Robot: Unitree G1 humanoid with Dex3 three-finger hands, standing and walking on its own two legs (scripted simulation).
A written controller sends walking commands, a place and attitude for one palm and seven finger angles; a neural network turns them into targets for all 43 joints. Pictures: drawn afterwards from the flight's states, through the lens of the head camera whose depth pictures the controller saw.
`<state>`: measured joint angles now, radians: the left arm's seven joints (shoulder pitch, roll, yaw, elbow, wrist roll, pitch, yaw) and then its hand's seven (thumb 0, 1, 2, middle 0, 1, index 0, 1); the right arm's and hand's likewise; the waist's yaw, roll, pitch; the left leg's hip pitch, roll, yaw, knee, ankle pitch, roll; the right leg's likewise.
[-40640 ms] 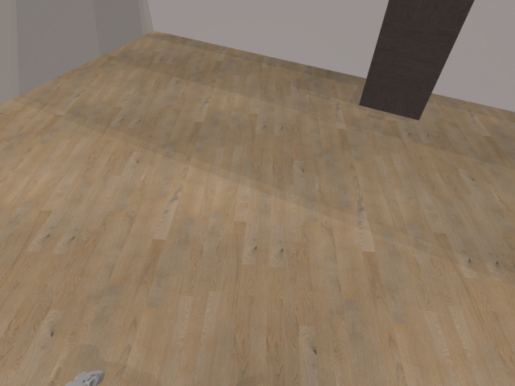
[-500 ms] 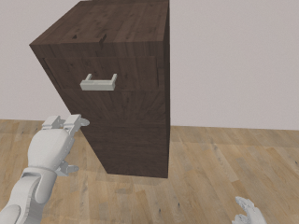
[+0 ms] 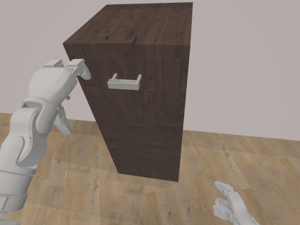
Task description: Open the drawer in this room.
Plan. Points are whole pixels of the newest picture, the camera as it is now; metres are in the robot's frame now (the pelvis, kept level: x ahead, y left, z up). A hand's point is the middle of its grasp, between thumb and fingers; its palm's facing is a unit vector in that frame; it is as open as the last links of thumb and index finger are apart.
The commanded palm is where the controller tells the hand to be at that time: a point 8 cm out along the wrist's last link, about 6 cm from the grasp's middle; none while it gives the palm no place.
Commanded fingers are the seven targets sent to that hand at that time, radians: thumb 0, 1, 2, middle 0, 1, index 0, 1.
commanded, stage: raise the hand with hooked fingers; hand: left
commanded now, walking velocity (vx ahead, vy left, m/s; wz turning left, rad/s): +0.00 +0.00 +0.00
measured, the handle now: (125, 80) +0.55 +0.19 +0.10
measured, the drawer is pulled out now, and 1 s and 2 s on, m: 0.00 0.00 0.00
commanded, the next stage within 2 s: move the hooked fingers above the handle in 0.52 s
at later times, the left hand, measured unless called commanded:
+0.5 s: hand (65, 93) +0.32 +0.25 +0.23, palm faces +0.24 -0.05 -0.97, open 13.8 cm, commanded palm +0.27 +0.23 +0.27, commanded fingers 0.00 -0.50 0.30 -0.30 -1.20 -0.30 -1.20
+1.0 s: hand (84, 96) +0.35 +0.23 +0.19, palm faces +0.05 +0.00 -1.00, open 13.9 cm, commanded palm +0.32 +0.21 +0.25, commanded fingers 0.00 -0.50 0.30 -0.30 -1.20 -0.30 -1.20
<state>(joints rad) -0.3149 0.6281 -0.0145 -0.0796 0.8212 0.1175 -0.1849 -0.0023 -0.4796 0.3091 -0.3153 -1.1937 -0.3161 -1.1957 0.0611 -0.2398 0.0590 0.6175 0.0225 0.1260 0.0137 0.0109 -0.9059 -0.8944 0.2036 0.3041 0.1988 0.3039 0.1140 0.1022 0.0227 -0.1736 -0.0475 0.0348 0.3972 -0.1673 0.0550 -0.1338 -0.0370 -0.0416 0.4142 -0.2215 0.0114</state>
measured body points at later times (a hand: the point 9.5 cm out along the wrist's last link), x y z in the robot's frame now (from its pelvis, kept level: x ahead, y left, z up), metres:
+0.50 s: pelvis -0.01 -0.01 +0.00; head -0.01 -0.05 +0.45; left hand +0.30 +0.25 +0.28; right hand +0.19 -0.23 -0.11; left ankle +0.03 +0.08 -0.74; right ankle +0.00 -0.13 -0.74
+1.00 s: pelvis +0.00 -0.03 +0.00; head +0.00 -0.08 +0.45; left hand +0.34 +0.23 +0.24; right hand +0.19 -0.26 -0.12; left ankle +0.03 +0.08 -0.74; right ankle +0.00 -0.13 -0.74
